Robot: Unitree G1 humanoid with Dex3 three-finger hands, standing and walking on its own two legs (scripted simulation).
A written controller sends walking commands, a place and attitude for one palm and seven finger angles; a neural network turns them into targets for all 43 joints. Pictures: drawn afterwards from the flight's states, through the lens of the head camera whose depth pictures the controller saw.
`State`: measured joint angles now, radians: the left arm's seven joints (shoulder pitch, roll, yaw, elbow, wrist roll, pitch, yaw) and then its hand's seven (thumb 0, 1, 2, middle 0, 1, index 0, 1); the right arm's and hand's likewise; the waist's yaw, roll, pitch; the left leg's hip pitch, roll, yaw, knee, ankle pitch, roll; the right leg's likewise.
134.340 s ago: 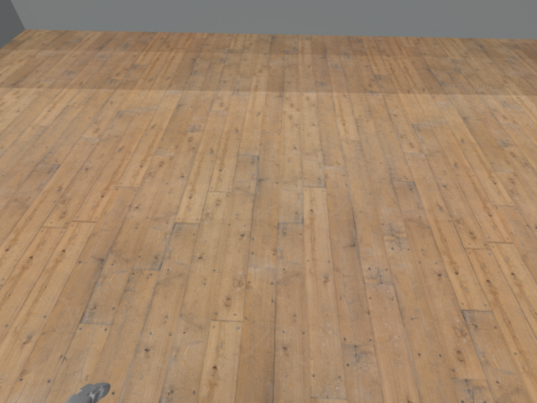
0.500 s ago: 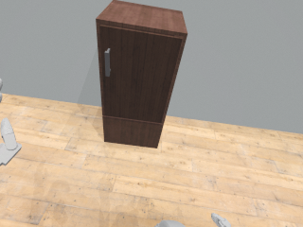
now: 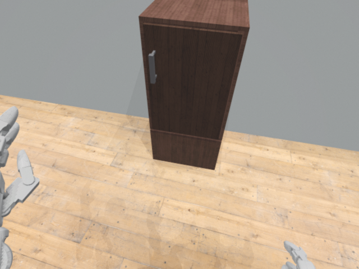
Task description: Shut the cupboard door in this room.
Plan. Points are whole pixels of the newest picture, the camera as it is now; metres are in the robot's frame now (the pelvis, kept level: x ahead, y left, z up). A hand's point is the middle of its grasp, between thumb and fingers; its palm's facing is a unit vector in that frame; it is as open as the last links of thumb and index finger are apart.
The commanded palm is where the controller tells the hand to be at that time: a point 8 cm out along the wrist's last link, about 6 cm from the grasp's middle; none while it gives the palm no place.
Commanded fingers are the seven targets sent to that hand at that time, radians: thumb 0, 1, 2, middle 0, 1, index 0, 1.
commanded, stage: stop stepping back and stand still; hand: left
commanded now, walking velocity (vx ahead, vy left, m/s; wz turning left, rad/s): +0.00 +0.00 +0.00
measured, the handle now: (153, 67) +0.92 +0.19 -0.01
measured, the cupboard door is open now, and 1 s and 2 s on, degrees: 0 0 0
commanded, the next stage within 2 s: let the arm hang, fingers relaxed in 1.24 s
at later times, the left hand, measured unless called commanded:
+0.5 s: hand (28, 154) +0.26 +0.29 +0.17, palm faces +0.44 -0.78 -0.44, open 7.4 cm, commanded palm +0.20 +0.33 +0.18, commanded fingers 0.00 0.90 0.90 -0.20 -0.30 -0.20 -0.30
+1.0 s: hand out of the picture +0.20 +0.32 +0.17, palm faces +0.46 -0.79 -0.42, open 7.4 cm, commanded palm +0.15 +0.35 +0.18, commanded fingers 0.00 0.90 0.90 -0.20 -0.30 -0.20 -0.30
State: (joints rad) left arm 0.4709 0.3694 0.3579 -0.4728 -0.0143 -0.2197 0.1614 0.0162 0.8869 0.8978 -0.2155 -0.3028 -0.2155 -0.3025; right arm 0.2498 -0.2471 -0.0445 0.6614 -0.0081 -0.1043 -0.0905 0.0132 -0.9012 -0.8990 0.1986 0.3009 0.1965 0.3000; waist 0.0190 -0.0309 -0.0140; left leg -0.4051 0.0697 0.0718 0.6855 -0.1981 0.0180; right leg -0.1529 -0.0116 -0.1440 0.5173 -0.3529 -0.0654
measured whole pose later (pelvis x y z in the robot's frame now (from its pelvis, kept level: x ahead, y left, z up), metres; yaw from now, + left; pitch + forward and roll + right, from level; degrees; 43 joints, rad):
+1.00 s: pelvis +0.00 +0.05 +0.00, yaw -1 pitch +0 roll -2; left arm 0.53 0.38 0.41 -0.44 -0.04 -0.19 0.16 0.01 0.89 0.90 -0.21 -0.30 -0.22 -0.30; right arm 0.26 -0.19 0.02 0.63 0.01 -0.09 -0.07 0.01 -0.90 -0.90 0.20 0.30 0.20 0.30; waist 0.00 0.01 -0.03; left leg -0.31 0.02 0.05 0.47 -0.17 0.04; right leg -0.15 -0.01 -0.05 0.41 -0.26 0.02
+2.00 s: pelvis +0.00 +0.06 +0.00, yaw +0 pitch -2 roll -1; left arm 0.38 0.20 0.00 1.13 0.02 0.02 0.03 0.01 0.92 0.90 -0.20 -0.30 -0.20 -0.30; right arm 0.27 -0.16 0.00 1.09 -0.01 0.02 -0.02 0.01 -0.91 -0.90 0.20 0.30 0.20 0.30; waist 0.00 0.02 0.04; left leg -0.26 -0.01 0.05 0.45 -0.15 0.04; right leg -0.12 -0.03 -0.05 0.43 -0.27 0.02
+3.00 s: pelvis +0.01 +0.06 +0.01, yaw -1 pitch -2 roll +0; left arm 0.32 0.16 0.00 1.14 0.02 0.00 0.03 0.00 0.91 0.90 -0.20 -0.30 -0.20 -0.30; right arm 0.25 -0.16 -0.01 1.13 -0.01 0.00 -0.02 0.00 -0.90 -0.90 0.20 0.30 0.20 0.30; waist 0.00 -0.01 0.05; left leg -0.22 -0.01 0.07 0.40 -0.15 0.04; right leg -0.09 -0.04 -0.04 0.40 -0.28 0.02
